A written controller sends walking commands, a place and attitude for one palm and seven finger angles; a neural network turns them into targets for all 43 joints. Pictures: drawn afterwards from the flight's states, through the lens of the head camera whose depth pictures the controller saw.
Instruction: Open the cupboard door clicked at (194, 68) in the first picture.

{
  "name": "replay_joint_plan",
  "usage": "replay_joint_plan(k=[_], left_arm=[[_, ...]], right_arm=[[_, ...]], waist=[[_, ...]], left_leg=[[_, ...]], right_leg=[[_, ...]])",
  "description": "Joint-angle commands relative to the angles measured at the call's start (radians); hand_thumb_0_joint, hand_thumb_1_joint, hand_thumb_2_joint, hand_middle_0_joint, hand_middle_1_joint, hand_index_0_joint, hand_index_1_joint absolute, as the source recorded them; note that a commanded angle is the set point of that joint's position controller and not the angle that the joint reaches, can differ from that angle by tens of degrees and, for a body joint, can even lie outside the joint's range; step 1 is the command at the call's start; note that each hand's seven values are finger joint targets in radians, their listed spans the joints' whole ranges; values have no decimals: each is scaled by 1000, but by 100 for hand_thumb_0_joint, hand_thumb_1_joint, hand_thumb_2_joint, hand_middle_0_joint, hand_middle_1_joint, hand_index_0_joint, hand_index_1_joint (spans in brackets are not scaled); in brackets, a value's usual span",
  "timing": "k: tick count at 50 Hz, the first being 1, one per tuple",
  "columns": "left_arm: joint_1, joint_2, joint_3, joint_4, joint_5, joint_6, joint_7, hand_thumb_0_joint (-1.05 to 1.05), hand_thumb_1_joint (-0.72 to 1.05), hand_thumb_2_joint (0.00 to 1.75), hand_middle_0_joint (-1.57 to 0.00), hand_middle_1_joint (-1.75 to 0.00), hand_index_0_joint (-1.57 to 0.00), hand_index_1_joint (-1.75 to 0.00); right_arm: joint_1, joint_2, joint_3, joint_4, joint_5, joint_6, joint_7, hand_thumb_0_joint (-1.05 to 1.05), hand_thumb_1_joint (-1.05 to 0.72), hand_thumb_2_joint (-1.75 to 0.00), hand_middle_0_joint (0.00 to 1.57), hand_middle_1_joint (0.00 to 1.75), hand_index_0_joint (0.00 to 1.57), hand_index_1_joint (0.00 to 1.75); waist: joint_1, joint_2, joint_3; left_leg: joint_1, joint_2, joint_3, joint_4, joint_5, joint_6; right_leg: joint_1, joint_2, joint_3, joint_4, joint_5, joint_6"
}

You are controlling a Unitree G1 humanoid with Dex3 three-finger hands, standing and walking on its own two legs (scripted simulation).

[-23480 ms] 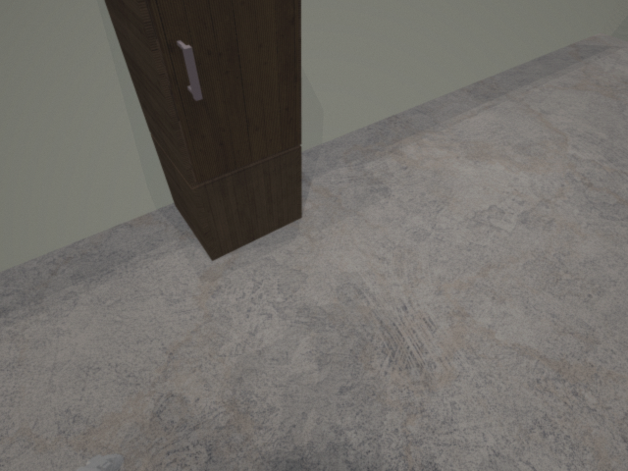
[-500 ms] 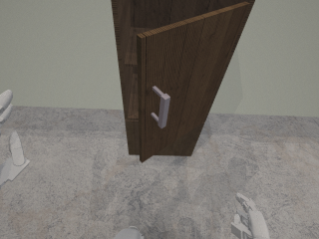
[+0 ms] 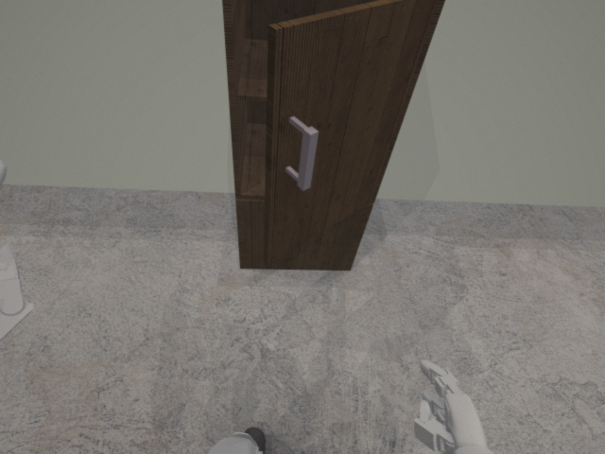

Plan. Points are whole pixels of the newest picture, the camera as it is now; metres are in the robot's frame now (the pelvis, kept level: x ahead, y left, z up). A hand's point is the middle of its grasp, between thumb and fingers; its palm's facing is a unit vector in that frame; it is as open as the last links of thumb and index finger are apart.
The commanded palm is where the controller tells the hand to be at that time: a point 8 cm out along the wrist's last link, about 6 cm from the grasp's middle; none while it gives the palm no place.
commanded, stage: stop stepping back and stand still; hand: left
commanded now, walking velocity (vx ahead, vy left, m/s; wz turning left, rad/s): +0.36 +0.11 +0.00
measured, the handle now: (300, 154) +0.61 +0.06 +0.03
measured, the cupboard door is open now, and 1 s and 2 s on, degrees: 37 37 37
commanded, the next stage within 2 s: let the arm hang, fingers relaxed in 0.78 s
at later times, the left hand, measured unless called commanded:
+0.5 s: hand (21, 359) +0.15 +0.24 +0.18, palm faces +0.41 -0.72 -0.56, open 7.4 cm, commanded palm +0.10 +0.28 +0.19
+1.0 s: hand (74, 395) +0.17 +0.27 +0.02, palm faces +0.19 -0.85 -0.49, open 7.4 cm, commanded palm none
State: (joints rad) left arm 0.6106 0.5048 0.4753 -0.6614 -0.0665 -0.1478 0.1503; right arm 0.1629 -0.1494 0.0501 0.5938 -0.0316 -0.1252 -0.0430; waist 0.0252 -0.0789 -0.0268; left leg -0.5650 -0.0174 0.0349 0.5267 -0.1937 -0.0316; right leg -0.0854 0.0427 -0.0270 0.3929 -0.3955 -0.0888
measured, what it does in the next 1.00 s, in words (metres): steps on the spot: left foot, then right foot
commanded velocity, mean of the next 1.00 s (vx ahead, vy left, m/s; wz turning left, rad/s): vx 0.08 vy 0.02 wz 0.00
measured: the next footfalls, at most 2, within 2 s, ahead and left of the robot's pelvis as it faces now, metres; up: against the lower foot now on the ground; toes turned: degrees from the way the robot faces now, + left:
left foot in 0.18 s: +0.04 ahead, +0.14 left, +0.00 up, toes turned +5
right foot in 0.44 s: +0.01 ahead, -0.08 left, +0.00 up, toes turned -5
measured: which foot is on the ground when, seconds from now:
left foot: up 0.00-0.16, down 0.18-0.44, up 0.46-0.78, down 0.80-1.00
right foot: down 0.00-0.22, up 0.24-0.42, down 0.44-1.00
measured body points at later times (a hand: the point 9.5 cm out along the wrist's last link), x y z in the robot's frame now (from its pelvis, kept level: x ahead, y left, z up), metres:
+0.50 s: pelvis -0.04 -0.02 +0.00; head -0.05 -0.03 +0.45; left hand +0.12 +0.28 +0.21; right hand +0.09 -0.24 -0.11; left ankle -0.02 +0.13 -0.69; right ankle -0.03 -0.07 -0.73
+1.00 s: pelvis -0.04 +0.01 +0.00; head -0.04 -0.02 +0.45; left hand +0.15 +0.32 +0.05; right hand +0.14 -0.25 -0.10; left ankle -0.01 +0.12 -0.73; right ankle -0.03 -0.08 -0.73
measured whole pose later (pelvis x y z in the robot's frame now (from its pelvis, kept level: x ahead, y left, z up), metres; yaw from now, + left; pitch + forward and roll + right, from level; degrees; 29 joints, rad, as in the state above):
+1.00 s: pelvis -0.04 +0.01 +0.00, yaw +2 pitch +0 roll +0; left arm 0.27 0.38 0.16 0.20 0.03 -0.06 0.02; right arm 0.13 -0.31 -0.02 0.76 -0.01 -0.07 0.01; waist 0.02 0.07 -0.03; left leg -0.33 0.00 0.01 0.58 -0.25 0.01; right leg -0.29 0.00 -0.13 0.59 -0.30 -0.06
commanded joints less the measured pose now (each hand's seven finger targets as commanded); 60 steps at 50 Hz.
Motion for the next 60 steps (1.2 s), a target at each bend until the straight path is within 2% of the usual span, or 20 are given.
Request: replay_joint_plan(k=[1, 3, 7, 9, 11, 13, 18, 20, 21, 22, 23, 25, 29, 34, 40, 43, 44, 50, 55, 60], left_arm=[[-211, 138, 75, -115, -12, -67, 4, 0, 90, 90, -20, -30, -20, -30], [-221, 104, 54, 50, 16, -64, 14, 0, 90, 90, -20, -30, -20, -30], [-300, 71, -6, 70, 41, -77, 27, 0, 90, 90, -20, -30, -20, -30], [-279, 97, 28, -55, 36, -100, 31, 0, 90, 90, -20, -30, -20, -30], [-192, 153, 87, -110, 27, -122, 22, 0, 90, 90, -20, -30, -20, -30], [-144, 132, 90, -164, 29, -125, 15, 0, 90, 90, -20, -30, -20, -30], [5, 121, 134, -73, 32, -122, 32, 0, 90, 90, -20, -30, -20, -30], [-8, 113, 132, 19, 42, -114, 35, 0, 90, 90, -20, -30, -20, -30], [-9, 125, 131, 65, 45, -106, 34, 0, 90, 90, -20, -30, -20, -30], [-70, 138, 122, 57, 33, -102, 29, 0, 90, 90, -20, -30, -20, -30], [-181, 144, 125, 34, 38, -124, 30, 0, 90, 90, -20, -30, -20, -30], [-161, 100, 91, 114, 37, -145, 13, 0, 90, 90, -20, -30, -20, -30], [-220, 54, 18, 127, 56, -157, 11, 0, 90, 90, -20, -30, -20, -30], [-140, 78, 60, 28, 48, -152, 34, 0, 90, 90, -20, -30, -20, -30], [-115, 80, 64, -5, 27, -146, 32, 0, 90, 90, -20, -30, -20, -30], [-86, 73, 61, 53, 32, -126, 19, 0, 90, 90, -20, -30, -20, -30], [-166, -57, -358, 782, 129, 39, -129, 0, 90, 90, -20, -30, -20, -30], [-350, -87, -382, 1084, 104, 128, -157, 0, 90, 90, -20, -30, -20, -30], [-400, -130, -434, 1398, 87, 152, -137, 0, 90, 90, -20, -30, -20, -30], [-318, -177, -432, 1615, 80, 142, -131, 0, 90, 90, -20, -30, -20, -30]], right_arm=[[-14, -190, -100, -78, 32, -17, -13, 0, -90, -90, 20, 30, 20, 30], [-53, -177, -74, -67, 40, -33, -39, 0, -90, -90, 20, 30, 20, 30], [-26, -177, -70, -68, 34, -57, -71, 0, -90, -90, 20, 30, 20, 30], [-5, -207, -86, -103, 39, -68, -69, 0, -90, -90, 20, 30, 20, 30], [18, -181, -84, -85, 18, -87, -49, 0, -90, -90, 20, 30, 20, 30], [-3, -180, -91, -73, 17, -110, -30, 0, -90, -90, 20, 30, 20, 30], [-25, -177, -82, -98, 23, -94, -32, 0, -90, -90, 20, 30, 20, 30], [-30, -175, -90, -102, 23, -70, -41, 0, -90, -90, 20, 30, 20, 30], [-29, -164, -96, -108, 27, -56, -42, 0, -90, -90, 20, 30, 20, 30], [-49, -167, -97, -122, 26, -58, -40, 0, -90, -90, 20, 30, 20, 30], [-24, -184, -102, -90, 18, -72, -33, 0, -90, -90, 20, 30, 20, 30], [12, -170, -94, -50, 22, -74, -27, 0, -90, -90, 20, 30, 20, 30], [-20, -170, -91, -56, 31, -75, -37, 0, -90, -90, 20, 30, 20, 30], [-40, -161, -91, -94, 24, -84, -37, 0, -90, -90, 20, 30, 20, 30], [-42, -200, -110, -129, 44, -54, -31, 0, -90, -90, 20, 30, 20, 30], [-31, -178, -96, -124, 43, -42, -31, 0, -90, -90, 20, 30, 20, 30], [-83, -356, -136, 112, 29, -55, 58, 0, -90, -90, 20, 30, 20, 30], [-29, -277, -91, 135, 7, 74, 46, 0, -90, -90, 20, 30, 20, 30], [-27, -210, -52, 255, -3, 121, 44, 0, -90, -90, 20, 30, 20, 30], [26, -161, -50, 370, 4, 124, 26, 0, -90, -90, 20, 30, 20, 30]], waist=[[-45, -145, 37], [-42, 46, 145], [-38, 73, 56], [-48, 265, -53], [-51, 336, -112], [-45, 237, -41], [-29, 362, -10], [-12, 228, -1], [-9, 2, 30], [-8, -188, 54], [-35, -112, 45], [-53, 3, 55], [-42, -14, 13], [2, -65, -43], [-4, 95, -55], [-24, 155, -42], [-62, 144, -11], [-26, -112, -36], [-25, 141, 27], [-15, 253, -9]], left_leg=[[-23, 25, -73, 599, -66, -8], [11, 96, -57, 383, -121, 27], [349, 37, 53, -38, -110, 75], [548, 211, -232, -89, 171, 176], [625, 339, -466, -150, 412, 263], [407, 343, -412, -217, 210, 255], [41, 234, -120, -296, -417, 147], [-94, 167, -42, -106, -496, 97], [-129, 61, 31, 209, -437, 61], [-175, 12, -1, 517, -356, 45], [-141, 37, -68, 657, -258, 38], [-84, 65, -72, 685, -108, 17], [43, 60, -4, 435, -70, 31], [190, 24, 49, 71, -76, 55], [378, 121, -77, -107, 196, 76], [359, 91, -42, -68, 217, 60], [258, 114, -83, 65, 322, 65], [208, 104, -151, -3, 116, 88], [254, 105, -156, -131, 83, 71], [273, 99, -144, -186, -27, 63]], right_leg=[[-264, -309, 326, -282, -206, -93], [-232, -311, 256, -178, 74, -83], [-223, -204, 107, 52, 132, -10], [-328, -67, 7, 359, 267, 88], [-478, -24, 4, 585, -150, 101], [-397, -60, 43, 607, -138, 99], [-24, -26, -101, 333, -25, 90], [119, -34, -65, 159, -53, 58], [28, -167, 222, -50, -229, -15], [-87, -411, 627, -254, -346, -114], [-150, -438, 651, -276, -309, -115], [-178, -351, 405, -200, -39, -65], [-118, -303, 180, -131, 325, -1], [-9, -285, 164, -104, 389, 28], [-61, -157, 131, -21, 323, 110], [-62, -150, 117, -20, 427, 84], [-156, -207, 33, 140, 539, 50], [-150, -190, 71, 52, 205, 27], [-134, -162, 57, 19, 131, 39], [-45, -161, 59, -41, 132, 33]])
